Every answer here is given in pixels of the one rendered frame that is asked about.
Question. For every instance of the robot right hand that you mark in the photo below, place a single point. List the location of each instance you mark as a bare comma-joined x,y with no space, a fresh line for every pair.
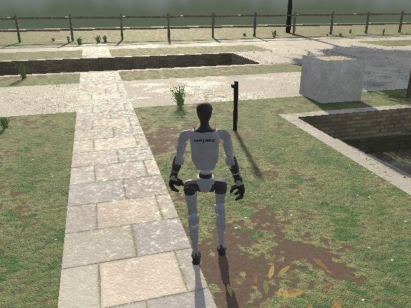
240,191

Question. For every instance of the right robot upper arm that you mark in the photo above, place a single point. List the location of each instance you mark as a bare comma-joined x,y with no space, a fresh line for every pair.
227,145

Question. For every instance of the robot right forearm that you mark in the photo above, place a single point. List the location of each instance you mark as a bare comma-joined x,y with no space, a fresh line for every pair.
236,173

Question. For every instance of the robot left hand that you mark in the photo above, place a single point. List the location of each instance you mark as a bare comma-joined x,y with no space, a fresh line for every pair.
178,183

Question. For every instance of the robot left foot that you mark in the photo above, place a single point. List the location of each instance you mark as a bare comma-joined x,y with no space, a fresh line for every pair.
196,259

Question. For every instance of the robot right thigh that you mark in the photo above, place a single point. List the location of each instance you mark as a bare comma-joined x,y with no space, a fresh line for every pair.
220,189

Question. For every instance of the left robot upper arm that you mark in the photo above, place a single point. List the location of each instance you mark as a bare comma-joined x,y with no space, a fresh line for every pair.
181,146

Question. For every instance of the robot left forearm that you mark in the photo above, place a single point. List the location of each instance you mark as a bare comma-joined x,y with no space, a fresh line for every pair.
174,170

